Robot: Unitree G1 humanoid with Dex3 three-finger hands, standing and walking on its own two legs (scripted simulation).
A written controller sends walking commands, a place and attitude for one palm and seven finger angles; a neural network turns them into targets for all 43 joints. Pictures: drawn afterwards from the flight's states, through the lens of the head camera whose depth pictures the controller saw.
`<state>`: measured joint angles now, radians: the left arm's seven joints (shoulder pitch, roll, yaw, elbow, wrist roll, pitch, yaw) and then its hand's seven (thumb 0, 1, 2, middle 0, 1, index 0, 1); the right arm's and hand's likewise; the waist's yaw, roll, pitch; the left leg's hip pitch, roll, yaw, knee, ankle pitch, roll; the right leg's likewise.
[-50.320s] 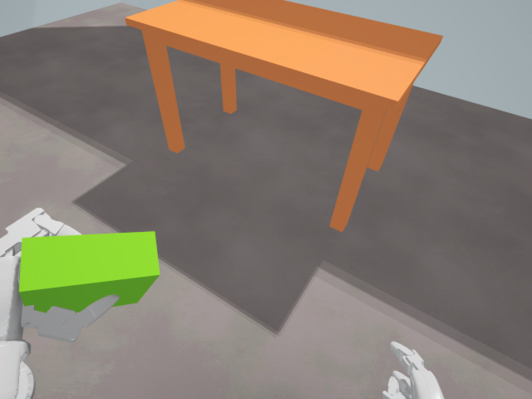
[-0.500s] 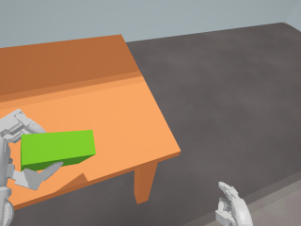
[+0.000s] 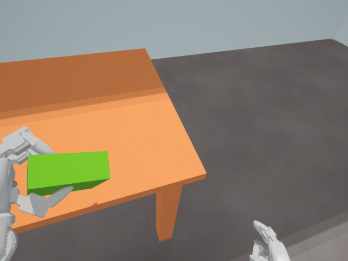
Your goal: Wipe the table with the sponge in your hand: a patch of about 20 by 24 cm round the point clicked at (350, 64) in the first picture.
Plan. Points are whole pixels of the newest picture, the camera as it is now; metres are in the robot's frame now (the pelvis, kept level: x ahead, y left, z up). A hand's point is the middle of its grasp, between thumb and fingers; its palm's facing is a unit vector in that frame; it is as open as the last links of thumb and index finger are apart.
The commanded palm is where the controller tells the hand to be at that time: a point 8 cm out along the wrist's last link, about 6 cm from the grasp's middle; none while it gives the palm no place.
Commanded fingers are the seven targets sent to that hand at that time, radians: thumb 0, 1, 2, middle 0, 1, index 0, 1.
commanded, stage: come to a stop and stand still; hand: left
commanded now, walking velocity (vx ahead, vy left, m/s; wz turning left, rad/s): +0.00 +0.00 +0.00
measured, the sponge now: (77, 173) +0.24 +0.22 +0.11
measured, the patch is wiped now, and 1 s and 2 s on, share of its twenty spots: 0.95 0.95 0.95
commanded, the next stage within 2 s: look again from close up in 0.52 s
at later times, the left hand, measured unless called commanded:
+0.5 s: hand (52, 157) +0.24 +0.25 +0.16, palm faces +0.37 -0.85 -0.37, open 9.2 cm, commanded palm +0.18 +0.28 +0.18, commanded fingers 0.00 0.10 1.30 -1.20 -1.60 -1.20 -1.60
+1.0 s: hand (52, 153) +0.24 +0.25 +0.16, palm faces +0.37 -0.84 -0.39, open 9.2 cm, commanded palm +0.18 +0.28 +0.18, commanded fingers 0.00 0.10 1.30 -1.20 -1.60 -1.20 -1.60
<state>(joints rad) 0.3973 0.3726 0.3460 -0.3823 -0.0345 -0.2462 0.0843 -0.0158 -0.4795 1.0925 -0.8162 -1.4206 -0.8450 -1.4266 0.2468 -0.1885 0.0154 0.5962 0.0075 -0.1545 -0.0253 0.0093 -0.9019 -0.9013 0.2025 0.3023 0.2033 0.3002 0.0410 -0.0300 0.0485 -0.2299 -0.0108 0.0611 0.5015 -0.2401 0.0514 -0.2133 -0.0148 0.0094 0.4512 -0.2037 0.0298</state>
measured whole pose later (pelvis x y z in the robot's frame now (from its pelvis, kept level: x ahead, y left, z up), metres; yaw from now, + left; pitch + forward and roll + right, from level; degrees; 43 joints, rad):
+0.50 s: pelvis +0.02 +0.00 +0.00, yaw +0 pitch -1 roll -1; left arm 0.42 0.37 0.35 -0.48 -0.03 -0.22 0.10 -0.02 -0.48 1.09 -0.81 -1.43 -0.84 -1.43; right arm 0.20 -0.19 0.01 0.58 0.00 -0.14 -0.02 0.01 -0.90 -0.90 0.20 0.30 0.20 0.30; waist 0.03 -0.04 0.07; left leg -0.20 -0.01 0.06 0.46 -0.25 0.04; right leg -0.18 -0.01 0.01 0.40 -0.20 0.03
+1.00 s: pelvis +0.02 +0.00 +0.00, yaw +1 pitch -1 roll -1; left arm 0.38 0.40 0.33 -0.46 -0.03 -0.19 0.10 -0.02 -0.48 1.09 -0.82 -1.43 -0.85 -1.43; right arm 0.22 -0.20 0.03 0.54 0.02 -0.11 -0.05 0.01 -0.90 -0.90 0.20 0.30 0.20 0.30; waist 0.03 -0.03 0.08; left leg -0.20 -0.01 0.05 0.47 -0.25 0.05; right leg -0.17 -0.01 0.01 0.41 -0.21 0.04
